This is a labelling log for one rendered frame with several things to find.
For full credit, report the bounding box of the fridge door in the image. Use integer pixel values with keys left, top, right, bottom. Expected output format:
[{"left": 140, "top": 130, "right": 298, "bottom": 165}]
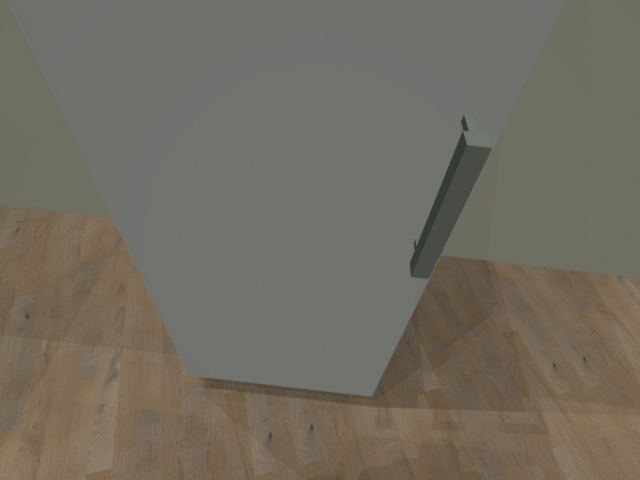
[{"left": 7, "top": 0, "right": 566, "bottom": 397}]

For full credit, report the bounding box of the handle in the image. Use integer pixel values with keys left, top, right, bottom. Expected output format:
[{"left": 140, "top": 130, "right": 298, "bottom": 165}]
[{"left": 410, "top": 114, "right": 492, "bottom": 279}]

